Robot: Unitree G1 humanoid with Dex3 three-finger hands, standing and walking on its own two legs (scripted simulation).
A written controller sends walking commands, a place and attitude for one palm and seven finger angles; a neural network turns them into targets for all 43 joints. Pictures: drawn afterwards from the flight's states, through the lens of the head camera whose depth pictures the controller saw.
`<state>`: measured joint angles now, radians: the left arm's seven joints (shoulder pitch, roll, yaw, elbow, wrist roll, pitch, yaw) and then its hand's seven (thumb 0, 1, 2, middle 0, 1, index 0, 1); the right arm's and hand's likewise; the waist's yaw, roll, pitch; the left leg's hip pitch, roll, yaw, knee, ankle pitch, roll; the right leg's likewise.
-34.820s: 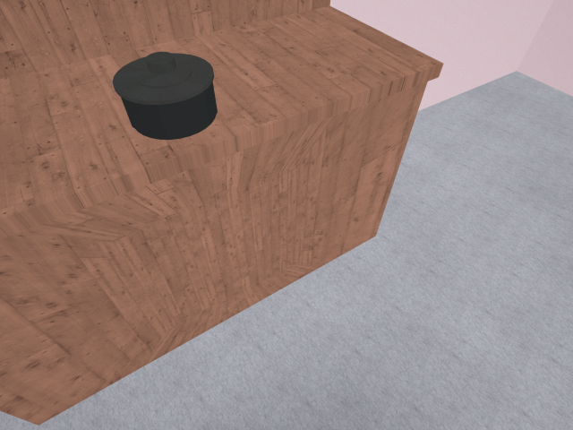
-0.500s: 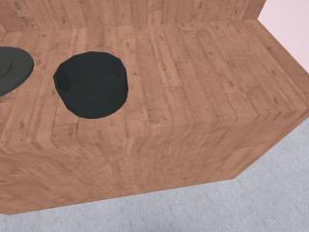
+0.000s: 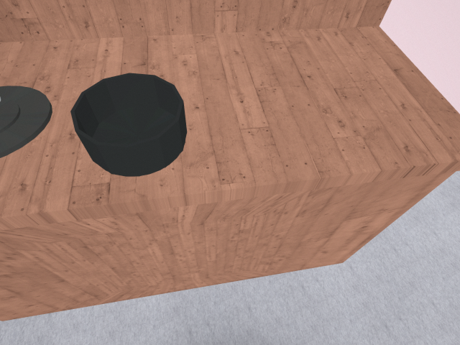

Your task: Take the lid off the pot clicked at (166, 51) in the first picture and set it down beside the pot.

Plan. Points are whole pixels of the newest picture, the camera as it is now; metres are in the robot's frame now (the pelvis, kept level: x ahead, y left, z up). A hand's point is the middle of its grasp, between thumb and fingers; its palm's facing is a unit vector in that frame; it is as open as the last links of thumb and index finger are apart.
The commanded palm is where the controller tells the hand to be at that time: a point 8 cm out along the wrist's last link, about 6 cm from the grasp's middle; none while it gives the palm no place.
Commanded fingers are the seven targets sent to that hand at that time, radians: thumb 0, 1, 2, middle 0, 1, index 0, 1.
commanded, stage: lower the lid onto the table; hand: left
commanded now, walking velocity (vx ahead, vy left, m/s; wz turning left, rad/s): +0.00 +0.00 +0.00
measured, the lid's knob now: out of the picture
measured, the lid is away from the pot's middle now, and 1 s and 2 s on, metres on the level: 0.23 0.22 0.23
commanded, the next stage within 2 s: open the fingers wide in 1.24 s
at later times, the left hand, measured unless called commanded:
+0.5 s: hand out of the picture +0.45 +0.37 +0.15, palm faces -0.40 -0.23 -0.89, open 8.6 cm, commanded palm +0.47 +0.37 +0.22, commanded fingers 0.00 0.52 1.15 -0.79 -1.02 -0.76 -0.98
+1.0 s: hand out of the picture +0.44 +0.37 +0.12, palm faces -0.44 -0.22 -0.87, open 8.6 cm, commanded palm +0.48 +0.38 +0.19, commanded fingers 0.00 0.52 1.15 -0.79 -1.02 -0.76 -0.98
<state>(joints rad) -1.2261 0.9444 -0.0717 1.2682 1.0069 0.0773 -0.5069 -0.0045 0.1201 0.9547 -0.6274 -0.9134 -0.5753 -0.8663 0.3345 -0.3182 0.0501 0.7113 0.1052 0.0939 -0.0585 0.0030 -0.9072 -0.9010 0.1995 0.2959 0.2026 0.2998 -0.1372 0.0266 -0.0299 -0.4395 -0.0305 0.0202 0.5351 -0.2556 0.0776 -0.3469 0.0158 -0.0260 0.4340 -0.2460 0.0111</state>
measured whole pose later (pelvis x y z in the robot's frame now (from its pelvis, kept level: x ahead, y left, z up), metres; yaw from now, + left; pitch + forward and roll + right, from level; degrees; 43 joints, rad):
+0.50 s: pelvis +0.00 +0.01 +0.00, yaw +0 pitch +11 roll -3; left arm -1.17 0.93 -0.04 1.27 1.00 0.02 -0.48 0.00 0.12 0.95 -0.62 -0.91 -0.57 -0.87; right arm 0.34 -0.31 0.05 0.70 0.10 0.11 -0.06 0.00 -0.91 -0.90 0.20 0.30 0.20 0.30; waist -0.14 0.03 -0.04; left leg -0.49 -0.03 0.02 0.58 -0.28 0.08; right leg -0.39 0.02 -0.02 0.47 -0.26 0.02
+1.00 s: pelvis +0.00 +0.01 -0.01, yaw -1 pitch +11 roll -3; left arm -1.15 0.94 -0.04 1.31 1.01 -0.02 -0.46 0.00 0.12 0.94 -0.63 -0.92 -0.57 -0.88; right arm 0.35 -0.32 0.05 0.71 0.11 0.10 -0.09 0.00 -0.91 -0.90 0.20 0.30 0.20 0.30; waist -0.15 0.03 -0.05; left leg -0.55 -0.02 0.03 0.65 -0.31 0.08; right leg -0.45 0.03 -0.02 0.53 -0.28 0.02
